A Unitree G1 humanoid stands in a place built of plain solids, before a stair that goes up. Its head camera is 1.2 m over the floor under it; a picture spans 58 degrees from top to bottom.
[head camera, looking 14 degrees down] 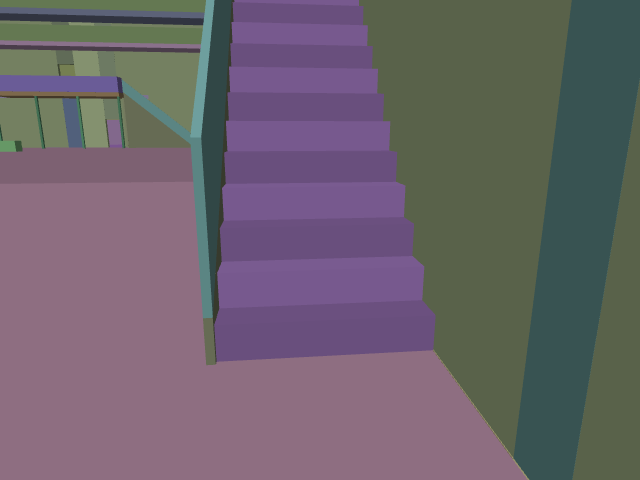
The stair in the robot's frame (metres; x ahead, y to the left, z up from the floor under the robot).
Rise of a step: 0.21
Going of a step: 0.22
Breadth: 1.21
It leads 6 degrees to the left of straight ahead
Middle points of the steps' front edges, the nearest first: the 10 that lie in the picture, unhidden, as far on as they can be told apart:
2.17 -0.04 0.21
2.39 -0.02 0.43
2.61 0.01 0.64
2.83 0.03 0.85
3.06 0.05 1.07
3.28 0.08 1.28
3.50 0.10 1.49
3.72 0.12 1.71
3.95 0.15 1.92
4.17 0.17 2.13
